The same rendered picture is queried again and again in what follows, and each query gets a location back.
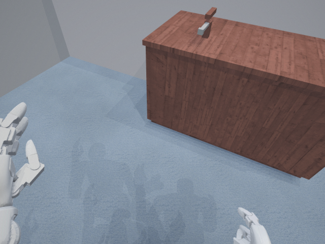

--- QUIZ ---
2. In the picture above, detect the left robot hand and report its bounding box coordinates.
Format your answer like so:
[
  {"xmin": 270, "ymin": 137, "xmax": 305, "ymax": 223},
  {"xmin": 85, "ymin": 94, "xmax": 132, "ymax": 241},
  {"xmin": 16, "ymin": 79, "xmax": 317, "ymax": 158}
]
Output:
[{"xmin": 0, "ymin": 102, "xmax": 45, "ymax": 207}]

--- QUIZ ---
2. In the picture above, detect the counter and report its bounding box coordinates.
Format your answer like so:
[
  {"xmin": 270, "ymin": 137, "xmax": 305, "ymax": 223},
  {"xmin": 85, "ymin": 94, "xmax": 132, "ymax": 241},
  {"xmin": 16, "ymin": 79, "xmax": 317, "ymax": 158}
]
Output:
[{"xmin": 142, "ymin": 7, "xmax": 325, "ymax": 180}]

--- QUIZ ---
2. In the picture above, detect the left robot forearm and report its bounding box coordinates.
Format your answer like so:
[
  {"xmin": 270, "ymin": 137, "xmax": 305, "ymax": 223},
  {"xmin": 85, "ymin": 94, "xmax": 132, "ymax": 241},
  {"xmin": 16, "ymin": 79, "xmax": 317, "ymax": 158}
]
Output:
[{"xmin": 0, "ymin": 206, "xmax": 21, "ymax": 244}]

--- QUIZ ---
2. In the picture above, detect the right robot hand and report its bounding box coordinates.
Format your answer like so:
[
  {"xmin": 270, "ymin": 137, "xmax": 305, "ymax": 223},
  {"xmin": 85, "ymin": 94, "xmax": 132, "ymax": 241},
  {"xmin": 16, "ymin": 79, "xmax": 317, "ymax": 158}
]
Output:
[{"xmin": 233, "ymin": 207, "xmax": 271, "ymax": 244}]

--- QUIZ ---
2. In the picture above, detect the tap lever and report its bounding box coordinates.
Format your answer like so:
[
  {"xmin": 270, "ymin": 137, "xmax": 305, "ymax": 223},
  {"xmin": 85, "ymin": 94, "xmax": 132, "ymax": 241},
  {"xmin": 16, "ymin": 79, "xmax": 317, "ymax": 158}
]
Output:
[{"xmin": 197, "ymin": 22, "xmax": 209, "ymax": 35}]

